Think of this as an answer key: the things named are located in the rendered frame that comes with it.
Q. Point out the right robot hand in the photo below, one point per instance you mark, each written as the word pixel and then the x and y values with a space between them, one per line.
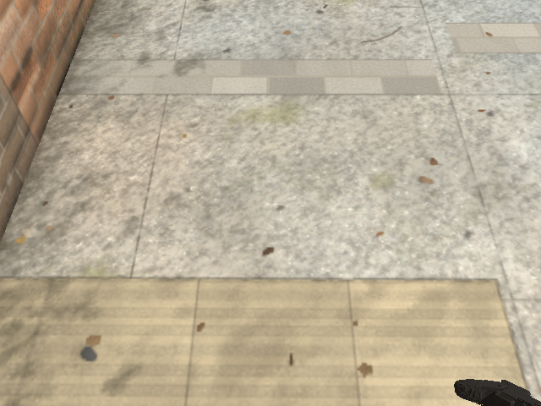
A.
pixel 494 393

